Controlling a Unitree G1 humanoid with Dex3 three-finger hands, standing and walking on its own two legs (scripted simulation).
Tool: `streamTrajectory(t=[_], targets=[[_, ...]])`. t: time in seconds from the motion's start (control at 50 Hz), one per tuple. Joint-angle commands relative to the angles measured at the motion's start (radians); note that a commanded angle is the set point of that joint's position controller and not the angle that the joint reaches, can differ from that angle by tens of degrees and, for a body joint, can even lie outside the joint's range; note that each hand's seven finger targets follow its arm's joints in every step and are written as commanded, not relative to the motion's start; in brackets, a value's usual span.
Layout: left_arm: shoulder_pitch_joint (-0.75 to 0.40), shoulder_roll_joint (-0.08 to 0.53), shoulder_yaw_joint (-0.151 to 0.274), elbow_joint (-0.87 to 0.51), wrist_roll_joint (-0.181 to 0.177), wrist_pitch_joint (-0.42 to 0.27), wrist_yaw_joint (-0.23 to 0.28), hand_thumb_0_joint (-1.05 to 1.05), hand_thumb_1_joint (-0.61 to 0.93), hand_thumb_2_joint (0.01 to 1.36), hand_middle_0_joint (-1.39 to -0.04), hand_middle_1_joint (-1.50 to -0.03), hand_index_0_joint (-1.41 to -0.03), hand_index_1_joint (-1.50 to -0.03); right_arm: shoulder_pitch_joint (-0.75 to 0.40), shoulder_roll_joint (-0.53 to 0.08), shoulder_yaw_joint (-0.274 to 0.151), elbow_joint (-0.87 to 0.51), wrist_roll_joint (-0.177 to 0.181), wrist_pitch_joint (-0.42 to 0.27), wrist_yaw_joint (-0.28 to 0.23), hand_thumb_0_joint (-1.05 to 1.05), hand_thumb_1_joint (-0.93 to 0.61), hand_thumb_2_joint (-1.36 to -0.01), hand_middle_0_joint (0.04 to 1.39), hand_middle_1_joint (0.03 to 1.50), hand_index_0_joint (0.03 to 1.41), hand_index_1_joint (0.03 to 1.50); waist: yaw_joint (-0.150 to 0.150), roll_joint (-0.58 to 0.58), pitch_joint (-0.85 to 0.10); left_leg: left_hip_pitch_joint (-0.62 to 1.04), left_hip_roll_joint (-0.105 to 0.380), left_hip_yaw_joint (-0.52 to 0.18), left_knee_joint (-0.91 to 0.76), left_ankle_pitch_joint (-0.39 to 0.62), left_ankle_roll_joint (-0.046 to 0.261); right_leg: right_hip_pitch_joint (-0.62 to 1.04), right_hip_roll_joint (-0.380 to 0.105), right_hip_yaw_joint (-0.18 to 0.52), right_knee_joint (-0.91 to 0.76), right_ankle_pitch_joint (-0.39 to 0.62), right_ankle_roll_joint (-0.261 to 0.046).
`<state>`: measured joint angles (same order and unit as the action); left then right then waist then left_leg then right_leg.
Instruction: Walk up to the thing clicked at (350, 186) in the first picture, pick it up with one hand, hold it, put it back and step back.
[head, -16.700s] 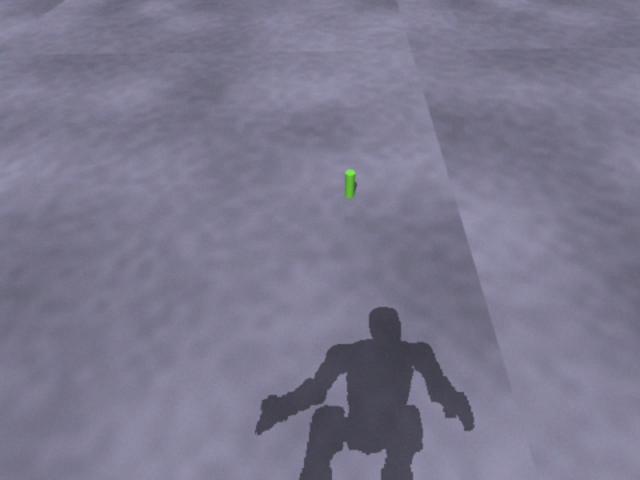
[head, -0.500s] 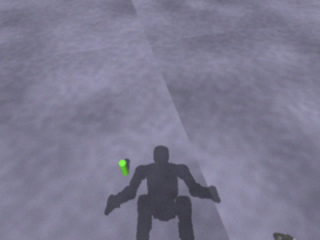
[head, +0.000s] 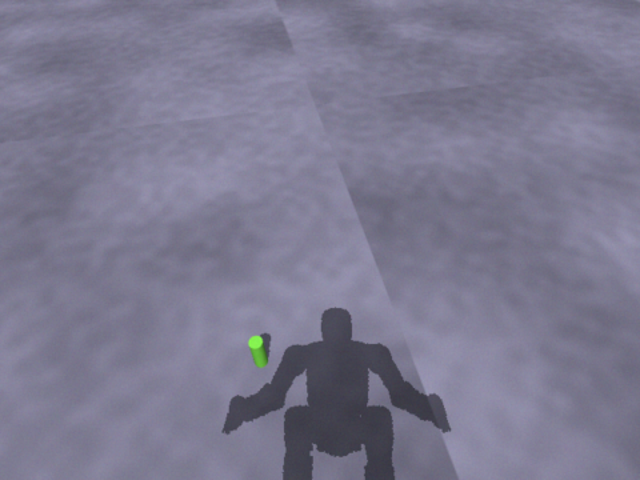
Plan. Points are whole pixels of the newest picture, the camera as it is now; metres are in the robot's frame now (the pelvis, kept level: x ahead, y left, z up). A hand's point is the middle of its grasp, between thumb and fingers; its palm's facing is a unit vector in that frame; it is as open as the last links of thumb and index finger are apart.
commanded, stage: walk up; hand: left
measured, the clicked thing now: (258, 352) +0.63 +0.25 -0.70
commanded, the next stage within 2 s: stand in 0.40 s
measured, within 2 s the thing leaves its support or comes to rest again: neither
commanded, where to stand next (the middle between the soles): +0.28 +0.02 m, yaw +0 degrees
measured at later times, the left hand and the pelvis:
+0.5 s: hand out of the picture +0.10 +0.27 -0.15, palm faces +0.02 -0.94 -0.35, open 7.4 cm; pelvis +0.01 +0.01 +0.00, yaw +0 degrees
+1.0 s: hand out of the picture +0.03 +0.26 -0.14, palm faces -0.01 -0.94 -0.34, open 7.4 cm; pelvis -0.03 +0.01 +0.01, yaw +0 degrees
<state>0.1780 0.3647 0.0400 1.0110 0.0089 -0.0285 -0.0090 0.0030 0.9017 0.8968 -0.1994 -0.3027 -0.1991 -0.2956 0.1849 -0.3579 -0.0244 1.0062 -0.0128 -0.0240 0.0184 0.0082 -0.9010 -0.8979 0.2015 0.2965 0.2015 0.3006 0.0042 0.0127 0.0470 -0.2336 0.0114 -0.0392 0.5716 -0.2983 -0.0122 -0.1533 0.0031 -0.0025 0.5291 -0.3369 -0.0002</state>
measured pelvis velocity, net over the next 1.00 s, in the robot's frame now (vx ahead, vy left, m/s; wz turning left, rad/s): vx -0.03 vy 0.01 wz -0.01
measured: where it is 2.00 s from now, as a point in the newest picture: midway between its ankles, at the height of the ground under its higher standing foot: outside the picture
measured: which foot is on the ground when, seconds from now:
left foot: down 0.00-1.00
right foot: down 0.00-1.00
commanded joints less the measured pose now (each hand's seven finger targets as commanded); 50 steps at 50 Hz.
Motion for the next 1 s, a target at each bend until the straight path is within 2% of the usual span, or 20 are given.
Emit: streamTrajectory(t=[0.0, 0.04, 0.08, 0.16, 0.2, 0.24, 0.28, 0.3, 0.34, 0.36, 0.38, 0.4, 0.48, 0.54, 0.64, 0.72, 0.8, 0.88, 0.94, 0.98], targets=[[-0.071, 0.238, 0.048, -0.078, -0.006, -0.023, 0.019, 0.0, 0.9, 0.9, -0.2, -0.3, -0.2, -0.3, -0.038, -0.209, -0.053, -0.056, -0.001, -0.036, -0.019, 0.0, -0.9, -0.9, 0.2, 0.3, 0.2, 0.3, -0.008, -0.058, -0.059, 0.036, 0.066, -0.053, -0.061, 0.348, 0.07, 0.006, -0.129, 0.103, -0.064, 0.384, -0.076], [-0.066, 0.219, 0.046, -0.069, -0.01, -0.02, 0.022, 0.0, 0.9, 0.9, -0.2, -0.3, -0.2, -0.3, -0.038, -0.217, -0.055, -0.054, 0.005, -0.037, -0.021, 0.0, -0.9, -0.9, 0.2, 0.3, 0.2, 0.3, 0.0, -0.053, -0.099, 0.103, 0.101, -0.078, -0.05, 0.49, 0.099, 0.003, -0.087, 0.05, -0.014, 0.425, -0.048], [-0.083, 0.213, 0.043, -0.069, -0.01, -0.019, 0.023, 0.0, 0.9, 0.9, -0.2, -0.3, -0.2, -0.3, -0.032, -0.226, -0.057, -0.047, 0.009, -0.033, -0.025, 0.0, -0.9, -0.9, 0.2, 0.3, 0.2, 0.3, -0.002, -0.027, -0.111, 0.109, 0.123, -0.101, -0.057, 0.526, 0.116, 0.006, -0.076, 0.043, 0.012, 0.388, -0.043], [-0.079, 0.209, 0.038, -0.057, -0.009, -0.016, 0.024, 0.0, 0.9, 0.9, -0.2, -0.3, -0.2, -0.3, -0.082, -0.233, -0.059, -0.049, 0.009, -0.024, -0.029, 0.0, -0.9, -0.9, 0.2, 0.3, 0.2, 0.3, 0.011, 0.037, -0.116, 0.074, 0.127, -0.113, -0.07, 0.418, 0.116, 0.026, -0.07, 0.045, 0.008, 0.306, -0.052], [-0.063, 0.225, 0.038, -0.043, -0.004, -0.019, 0.024, 0.0, 0.9, 0.9, -0.2, -0.3, -0.2, -0.3, -0.119, -0.22, -0.057, -0.058, 0.007, -0.02, -0.027, 0.0, -0.9, -0.9, 0.2, 0.3, 0.2, 0.3, 0.019, 0.005, -0.089, 0.005, 0.085, -0.068, -0.028, 0.337, 0.095, 0.062, -0.092, 0.081, -0.038, 0.317, -0.063], [-0.049, 0.26, 0.047, -0.037, 0.0, -0.02, 0.026, 0.0, 0.9, 0.9, -0.2, -0.3, -0.2, -0.3, -0.139, -0.198, -0.052, -0.06, 0.005, -0.016, -0.025, 0.0, -0.9, -0.9, 0.2, 0.3, 0.2, 0.3, 0.022, -0.05, -0.076, -0.05, 0.043, -0.019, 0.027, 0.248, 0.067, 0.09, -0.164, 0.172, -0.08, 0.326, -0.106], [-0.073, 0.272, 0.049, -0.045, 0.0, -0.021, 0.027, 0.0, 0.9, 0.9, -0.2, -0.3, -0.2, -0.3, -0.137, -0.185, -0.046, -0.053, 0.001, -0.016, -0.023, 0.0, -0.9, -0.9, 0.2, 0.3, 0.2, 0.3, 0.015, -0.068, -0.066, -0.052, 0.032, -0.005, 0.018, 0.215, 0.049, 0.081, -0.206, 0.192, -0.085, 0.367, -0.133], [-0.095, 0.269, 0.049, -0.051, -0.002, -0.021, 0.028, 0.0, 0.9, 0.9, -0.2, -0.3, -0.2, -0.3, -0.116, -0.186, -0.047, -0.044, -0.001, -0.017, -0.023, 0.0, -0.9, -0.9, 0.2, 0.3, 0.2, 0.3, 0.002, -0.073, -0.065, -0.031, 0.035, -0.005, -0.001, 0.24, 0.049, 0.069, -0.2, 0.174, -0.076, 0.382, -0.127], [-0.115, 0.242, 0.043, -0.058, -0.005, -0.018, 0.028, 0.0, 0.9, 0.9, -0.2, -0.3, -0.2, -0.3, -0.1, -0.202, -0.054, -0.032, -0.002, -0.023, -0.021, 0.0, -0.9, -0.9, 0.2, 0.3, 0.2, 0.3, -0.007, -0.061, -0.086, 0.044, 0.061, -0.04, -0.04, 0.382, 0.076, 0.046, -0.14, 0.098, -0.032, 0.436, -0.076], [-0.129, 0.23, 0.04, -0.059, -0.008, -0.015, 0.028, 0.0, 0.9, 0.9, -0.2, -0.3, -0.2, -0.3, -0.093, -0.212, -0.057, -0.027, 0.0, -0.025, -0.021, 0.0, -0.9, -0.9, 0.2, 0.3, 0.2, 0.3, -0.008, -0.046, -0.083, 0.08, 0.078, -0.066, -0.061, 0.431, 0.088, 0.011, -0.106, 0.061, -0.004, 0.409, -0.057], [-0.148, 0.192, 0.022, -0.044, -0.017, -0.005, 0.028, 0.0, 0.9, 0.9, -0.2, -0.3, -0.2, -0.3, -0.129, -0.222, -0.045, -0.027, 0.001, -0.025, -0.027, 0.0, -0.9, -0.9, 0.2, 0.3, 0.2, 0.3, -0.007, -0.011, -0.075, 0.132, 0.135, -0.132, -0.119, 0.59, 0.091, -0.017, -0.09, 0.067, -0.027, 0.42, -0.025], [-0.122, 0.185, 0.021, -0.038, -0.021, 0.003, 0.03, 0.0, 0.9, 0.9, -0.2, -0.3, -0.2, -0.3, -0.141, -0.236, -0.05, -0.028, 0.001, -0.023, -0.03, 0.0, -0.9, -0.9, 0.2, 0.3, 0.2, 0.3, 0.005, 0.025, -0.106, 0.165, 0.159, -0.147, -0.122, 0.625, 0.101, 0.006, -0.088, 0.061, -0.046, 0.389, -0.016], [-0.121, 0.194, 0.016, 0.0, -0.012, 0.003, 0.028, 0.0, 0.9, 0.9, -0.2, -0.3, -0.2, -0.3, -0.156, -0.218, -0.036, -0.005, 0.01, -0.017, -0.038, 0.0, -0.9, -0.9, 0.2, 0.3, 0.2, 0.3, 0.004, 0.03, -0.141, 0.19, 0.123, -0.086, -0.148, 0.631, 0.055, 0.098, -0.101, 0.064, -0.11, 0.462, -0.018], [-0.129, 0.189, 0.012, 0.017, -0.01, 0.003, 0.027, 0.0, 0.9, 0.9, -0.2, -0.3, -0.2, -0.3, -0.173, -0.208, -0.029, 0.005, 0.013, -0.014, -0.038, 0.0, -0.9, -0.9, 0.2, 0.3, 0.2, 0.3, 0.003, 0.026, -0.149, 0.209, 0.117, -0.071, -0.181, 0.59, 0.046, 0.115, -0.107, 0.064, -0.15, 0.469, -0.015], [-0.139, 0.188, 0.005, 0.05, -0.006, 0.008, 0.019, 0.0, 0.9, 0.9, -0.2, -0.3, -0.2, -0.3, -0.198, -0.205, -0.022, 0.026, 0.013, -0.008, -0.031, 0.0, -0.9, -0.9, 0.2, 0.3, 0.2, 0.3, 0.005, 0.014, -0.063, 0.137, 0.111, -0.085, -0.28, 0.284, 0.037, 0.085, -0.104, 0.074, -0.229, 0.25, -0.007], [-0.134, 0.188, 0.003, 0.069, -0.001, 0.003, 0.013, 0.0, 0.9, 0.9, -0.2, -0.3, -0.2, -0.3, -0.194, -0.208, -0.023, 0.044, 0.008, -0.01, -0.023, 0.0, -0.9, -0.9, 0.2, 0.3, 0.2, 0.3, 0.005, 0.004, -0.038, 0.098, 0.109, -0.098, -0.331, 0.123, 0.034, 0.072, -0.113, 0.084, -0.255, 0.174, -0.011], [-0.141, 0.197, 0.004, 0.071, 0.004, -0.007, 0.012, 0.0, 0.9, 0.9, -0.2, -0.3, -0.2, -0.3, -0.183, -0.201, -0.025, 0.055, 0.005, -0.011, -0.018, 0.0, -0.9, -0.9, 0.2, 0.3, 0.2, 0.3, -0.003, -0.019, -0.051, 0.115, 0.105, -0.092, -0.316, 0.132, 0.036, 0.046, -0.124, 0.094, -0.279, 0.155, -0.012], [-0.118, 0.194, 0.002, 0.079, 0.003, -0.005, 0.009, 0.0, 0.9, 0.9, -0.2, -0.3, -0.2, -0.3, -0.171, -0.207, -0.027, 0.063, 0.002, -0.009, -0.014, 0.0, -0.9, -0.9, 0.2, 0.3, 0.2, 0.3, -0.001, -0.004, -0.004, 0.067, 0.103, -0.11, -0.346, -0.005, 0.033, -0.001, -0.112, 0.09, -0.287, 0.053, -0.011], [-0.104, 0.187, 0.0, 0.077, 0.005, -0.005, 0.008, 0.0, 0.9, 0.9, -0.2, -0.3, -0.2, -0.3, -0.165, -0.211, -0.028, 0.065, 0.002, -0.008, -0.013, 0.0, -0.9, -0.9, 0.2, 0.3, 0.2, 0.3, 0.0, -0.002, -0.007, 0.063, 0.103, -0.115, -0.339, -0.034, 0.034, -0.025, -0.112, 0.097, -0.289, 0.019, -0.013], [-0.098, 0.195, 0.001, 0.073, 0.005, -0.007, 0.008, 0.0, 0.9, 0.9, -0.2, -0.3, -0.2, -0.3, -0.16, -0.209, -0.028, 0.066, 0.002, -0.007, -0.011, 0.0, -0.9, -0.9, 0.2, 0.3, 0.2, 0.3, 0.001, -0.018, -0.028, 0.09, 0.1, -0.105, -0.316, 0.0, 0.037, -0.033, -0.121, 0.111, -0.296, 0.017, -0.02]])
